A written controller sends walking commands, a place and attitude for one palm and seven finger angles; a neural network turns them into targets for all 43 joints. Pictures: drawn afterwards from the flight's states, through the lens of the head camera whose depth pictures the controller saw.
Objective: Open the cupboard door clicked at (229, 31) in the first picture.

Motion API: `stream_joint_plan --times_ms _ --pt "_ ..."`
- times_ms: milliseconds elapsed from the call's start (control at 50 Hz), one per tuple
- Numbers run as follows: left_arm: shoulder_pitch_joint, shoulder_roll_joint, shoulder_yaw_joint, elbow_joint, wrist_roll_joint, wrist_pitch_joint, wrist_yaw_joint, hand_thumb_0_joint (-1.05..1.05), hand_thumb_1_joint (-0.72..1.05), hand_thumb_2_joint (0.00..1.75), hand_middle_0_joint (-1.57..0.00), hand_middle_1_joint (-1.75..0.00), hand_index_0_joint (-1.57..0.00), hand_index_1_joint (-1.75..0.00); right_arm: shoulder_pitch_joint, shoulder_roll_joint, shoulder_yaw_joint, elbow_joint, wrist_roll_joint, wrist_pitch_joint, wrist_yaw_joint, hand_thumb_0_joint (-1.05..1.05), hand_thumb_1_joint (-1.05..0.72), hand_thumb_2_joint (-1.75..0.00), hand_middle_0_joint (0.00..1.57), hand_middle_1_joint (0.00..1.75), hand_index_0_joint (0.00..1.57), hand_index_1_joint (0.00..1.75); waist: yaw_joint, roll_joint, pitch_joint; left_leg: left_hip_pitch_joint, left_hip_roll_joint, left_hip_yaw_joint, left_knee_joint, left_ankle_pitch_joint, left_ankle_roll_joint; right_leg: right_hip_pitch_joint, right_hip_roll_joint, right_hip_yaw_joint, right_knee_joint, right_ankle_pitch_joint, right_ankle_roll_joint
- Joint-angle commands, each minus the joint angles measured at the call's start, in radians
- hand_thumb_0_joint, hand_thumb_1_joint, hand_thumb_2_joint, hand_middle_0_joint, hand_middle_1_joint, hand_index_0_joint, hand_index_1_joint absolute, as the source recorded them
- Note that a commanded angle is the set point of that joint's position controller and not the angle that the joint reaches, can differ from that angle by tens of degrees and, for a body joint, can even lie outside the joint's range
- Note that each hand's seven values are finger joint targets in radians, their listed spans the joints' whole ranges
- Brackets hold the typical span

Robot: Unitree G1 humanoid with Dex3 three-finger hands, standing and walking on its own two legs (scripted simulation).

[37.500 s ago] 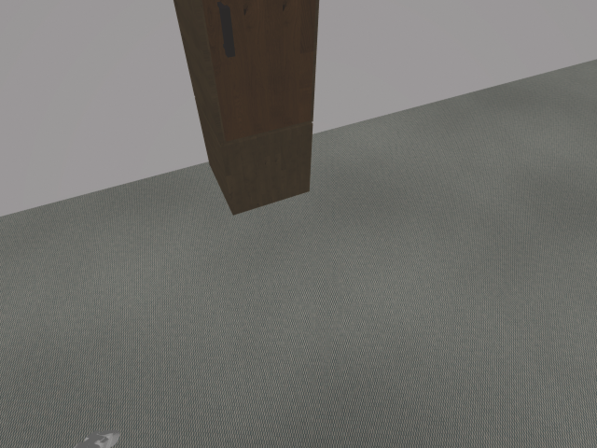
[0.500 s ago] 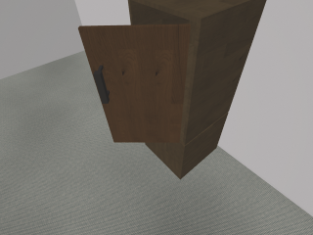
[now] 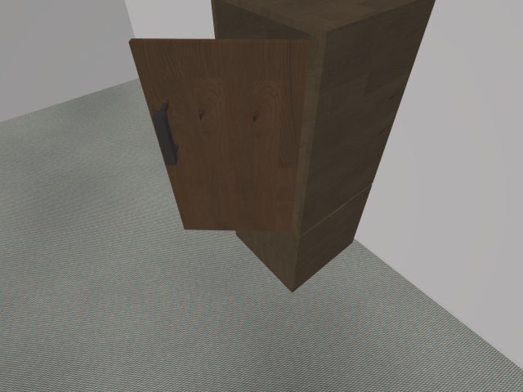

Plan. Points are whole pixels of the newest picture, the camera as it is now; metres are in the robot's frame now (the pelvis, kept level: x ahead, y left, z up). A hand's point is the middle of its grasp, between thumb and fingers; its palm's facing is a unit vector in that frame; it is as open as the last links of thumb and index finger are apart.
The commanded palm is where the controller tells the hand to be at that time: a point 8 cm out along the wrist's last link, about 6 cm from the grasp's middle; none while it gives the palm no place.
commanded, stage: come to a stop and stand still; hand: left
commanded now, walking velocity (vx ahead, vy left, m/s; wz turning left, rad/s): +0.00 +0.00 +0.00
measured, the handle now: (168, 134) +0.64 +0.24 +0.05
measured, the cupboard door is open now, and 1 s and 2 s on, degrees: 48 48 48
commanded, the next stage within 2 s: look again from close up in 0.06 s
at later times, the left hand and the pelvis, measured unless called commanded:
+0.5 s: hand out of the picture +0.07 +0.20 -0.16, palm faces +0.01 -0.97 -0.25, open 7.3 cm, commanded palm none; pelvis +0.03 +0.01 +0.01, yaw +0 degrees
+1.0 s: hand out of the picture +0.04 +0.19 -0.18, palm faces +0.07 -0.98 -0.19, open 7.3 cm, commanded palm none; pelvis +0.06 +0.02 +0.00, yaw +0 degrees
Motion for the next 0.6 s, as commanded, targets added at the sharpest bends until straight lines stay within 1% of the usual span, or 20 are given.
stream_joint_plan --times_ms 0,60,80,140,160,180,280,300,320,360,380,420,480,520,580 --pt "-0.015 0.178 0.035 -0.044 -0.002 -0.021 0.008 0.00 0.90 0.90 -0.20 -0.30 -0.20 -0.30 0.007 -0.122 -0.019 -0.037 0.000 -0.022 -0.002 0.00 -0.90 -0.90 0.20 0.30 0.20 0.30 0.009 -0.027 0.075 -0.095 0.066 -0.115 -0.119 -0.206 0.035 -0.016 -0.117 0.180 -0.187 -0.328 -0.010" --pt "-0.019 0.174 0.036 -0.035 -0.003 -0.020 0.008 0.00 0.90 0.90 -0.20 -0.30 -0.20 -0.30 0.015 -0.118 -0.018 -0.026 0.000 -0.022 -0.003 0.00 -0.90 -0.90 0.20 0.30 0.20 0.30 0.007 -0.030 0.073 -0.086 0.065 -0.111 -0.118 -0.188 0.033 -0.014 -0.120 0.178 -0.194 -0.324 -0.009" --pt "-0.020 0.173 0.035 -0.034 -0.003 -0.021 0.009 0.00 0.90 0.90 -0.20 -0.30 -0.20 -0.30 0.015 -0.119 -0.018 -0.024 0.001 -0.023 -0.004 0.00 -0.90 -0.90 0.20 0.30 0.20 0.30 0.007 -0.031 0.060 -0.079 0.068 -0.114 -0.119 -0.171 0.033 -0.001 -0.118 0.175 -0.189 -0.302 -0.009" --pt "-0.018 0.165 0.031 -0.026 -0.004 -0.022 0.009 0.00 0.90 0.90 -0.20 -0.30 -0.20 -0.30 0.005 -0.115 -0.013 -0.018 0.002 -0.025 -0.004 0.00 -0.90 -0.90 0.20 0.30 0.20 0.30 0.012 -0.013 0.066 -0.083 0.073 -0.116 -0.130 -0.156 0.030 0.017 -0.116 0.164 -0.183 -0.262 -0.007" --pt "-0.017 0.161 0.030 -0.023 -0.005 -0.023 0.009 0.00 0.90 0.90 -0.20 -0.30 -0.20 -0.30 0.003 -0.113 -0.012 -0.017 0.002 -0.026 -0.005 0.00 -0.90 -0.90 0.20 0.30 0.20 0.30 0.012 -0.011 0.058 -0.074 0.073 -0.116 -0.131 -0.136 0.030 0.026 -0.115 0.163 -0.180 -0.240 -0.007" --pt "-0.017 0.160 0.028 -0.023 -0.004 -0.024 0.010 0.00 0.90 0.90 -0.20 -0.30 -0.20 -0.30 0.001 -0.110 -0.011 -0.014 0.004 -0.027 -0.005 0.00 -0.90 -0.90 0.20 0.30 0.20 0.30 0.013 -0.021 0.053 -0.065 0.079 -0.114 -0.132 -0.107 0.030 0.039 -0.116 0.157 -0.176 -0.204 -0.008" --pt "-0.012 0.140 0.019 -0.010 -0.006 -0.028 0.015 0.00 0.90 0.90 -0.20 -0.30 -0.20 -0.30 -0.020 -0.100 -0.004 -0.007 0.007 -0.031 -0.008 0.00 -0.90 -0.90 0.20 0.30 0.20 0.30 0.014 -0.010 0.031 -0.019 0.093 -0.109 -0.138 -0.008 0.024 0.076 -0.110 0.133 -0.155 -0.068 -0.004" --pt "-0.012 0.138 0.018 -0.011 -0.006 -0.029 0.016 0.00 0.90 0.90 -0.20 -0.30 -0.20 -0.30 -0.024 -0.100 -0.003 -0.007 0.008 -0.034 -0.009 0.00 -0.90 -0.90 0.20 0.30 0.20 0.30 0.014 -0.005 0.020 -0.012 0.096 -0.109 -0.137 0.026 0.023 0.093 -0.111 0.127 -0.146 -0.023 -0.003" --pt "-0.012 0.131 0.016 -0.007 -0.007 -0.029 0.016 0.00 0.90 0.90 -0.20 -0.30 -0.20 -0.30 -0.030 -0.096 0.000 -0.005 0.009 -0.034 -0.010 0.00 -0.90 -0.90 0.20 0.30 0.20 0.30 0.015 -0.016 0.019 -0.008 0.099 -0.108 -0.139 0.040 0.022 0.100 -0.109 0.123 -0.142 0.000 -0.002" --pt "-0.004 0.123 0.013 -0.003 -0.007 -0.030 0.018 0.00 0.90 0.90 -0.20 -0.30 -0.20 -0.30 -0.039 -0.091 0.002 -0.002 0.009 -0.035 -0.011 0.00 -0.90 -0.90 0.20 0.30 0.20 0.30 0.016 -0.006 0.008 0.009 0.100 -0.105 -0.141 0.070 0.020 0.114 -0.111 0.119 -0.138 0.040 0.000" --pt "-0.004 0.123 0.012 -0.002 -0.006 -0.029 0.019 0.00 0.90 0.90 -0.20 -0.30 -0.20 -0.30 -0.044 -0.089 0.002 -0.002 0.009 -0.033 -0.011 0.00 -0.90 -0.90 0.20 0.30 0.20 0.30 0.018 -0.009 0.018 0.012 0.102 -0.104 -0.138 0.082 0.019 0.110 -0.108 0.115 -0.135 0.057 0.001" --pt "-0.004 0.114 0.010 0.001 -0.005 -0.028 0.021 0.00 0.90 0.90 -0.20 -0.30 -0.20 -0.30 -0.050 -0.082 0.005 0.001 0.010 -0.033 -0.012 0.00 -0.90 -0.90 0.20 0.30 0.20 0.30 0.016 -0.007 0.026 0.012 0.103 -0.102 -0.148 0.081 0.017 0.114 -0.109 0.111 -0.136 0.062 0.004" --pt "0.006 0.104 0.006 0.004 -0.004 -0.027 0.022 0.00 0.90 0.90 -0.20 -0.30 -0.20 -0.30 -0.055 -0.072 0.007 0.002 0.011 -0.031 -0.013 0.00 -0.90 -0.90 0.20 0.30 0.20 0.30 0.017 -0.022 0.029 0.027 0.103 -0.099 -0.149 0.089 0.016 0.110 -0.108 0.109 -0.141 0.065 0.007" --pt "0.008 0.097 0.005 0.005 -0.005 -0.027 0.023 0.00 0.90 0.90 -0.20 -0.30 -0.20 -0.30 -0.059 -0.067 0.008 0.005 0.010 -0.030 -0.014 0.00 -0.90 -0.90 0.20 0.30 0.20 0.30 0.016 -0.011 0.024 0.035 0.102 -0.098 -0.150 0.096 0.015 0.112 -0.109 0.111 -0.141 0.072 0.008" --pt "0.015 0.093 0.004 0.008 -0.004 -0.027 0.024 0.00 0.90 0.90 -0.20 -0.30 -0.20 -0.30 -0.065 -0.059 0.009 0.006 0.010 -0.029 -0.015 0.00 -0.90 -0.90 0.20 0.30 0.20 0.30 0.017 -0.014 0.029 0.045 0.102 -0.095 -0.150 0.105 0.013 0.111 -0.107 0.110 -0.144 0.085 0.008"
